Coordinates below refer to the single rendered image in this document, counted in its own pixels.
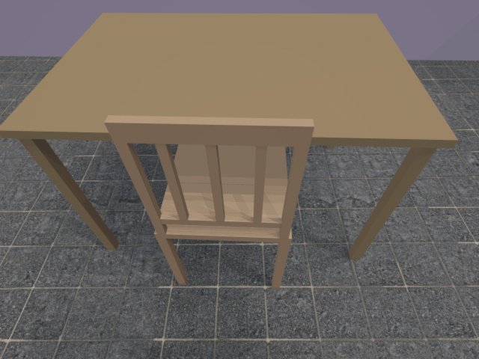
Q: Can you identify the chair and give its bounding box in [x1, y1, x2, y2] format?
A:
[104, 115, 314, 289]

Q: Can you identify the table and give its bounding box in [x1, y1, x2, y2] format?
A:
[0, 13, 458, 260]

